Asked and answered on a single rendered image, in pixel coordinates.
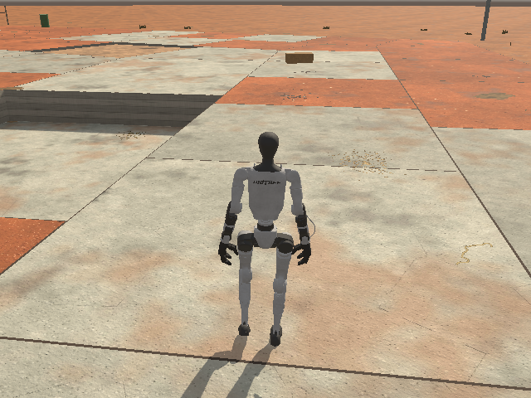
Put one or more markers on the robot left hand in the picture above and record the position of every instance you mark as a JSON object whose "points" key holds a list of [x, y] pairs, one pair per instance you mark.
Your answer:
{"points": [[223, 253]]}

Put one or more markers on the right robot upper arm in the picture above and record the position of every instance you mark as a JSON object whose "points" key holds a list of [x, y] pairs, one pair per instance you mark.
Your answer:
{"points": [[295, 191]]}

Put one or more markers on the robot right hand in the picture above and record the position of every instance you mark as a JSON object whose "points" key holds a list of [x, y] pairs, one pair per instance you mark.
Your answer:
{"points": [[306, 253]]}

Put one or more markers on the left robot upper arm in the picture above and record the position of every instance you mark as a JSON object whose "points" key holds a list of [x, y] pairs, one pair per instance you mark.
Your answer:
{"points": [[237, 189]]}

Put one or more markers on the right robot foot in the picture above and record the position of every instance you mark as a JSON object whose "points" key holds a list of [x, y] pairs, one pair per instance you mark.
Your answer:
{"points": [[274, 338]]}

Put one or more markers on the robot right forearm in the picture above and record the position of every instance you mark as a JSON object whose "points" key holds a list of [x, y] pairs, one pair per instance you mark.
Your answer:
{"points": [[303, 228]]}

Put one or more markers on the humanoid robot head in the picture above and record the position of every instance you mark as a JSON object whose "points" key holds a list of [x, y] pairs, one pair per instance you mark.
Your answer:
{"points": [[268, 144]]}

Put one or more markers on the robot left forearm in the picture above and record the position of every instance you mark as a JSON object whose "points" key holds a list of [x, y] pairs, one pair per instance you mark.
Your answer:
{"points": [[229, 225]]}

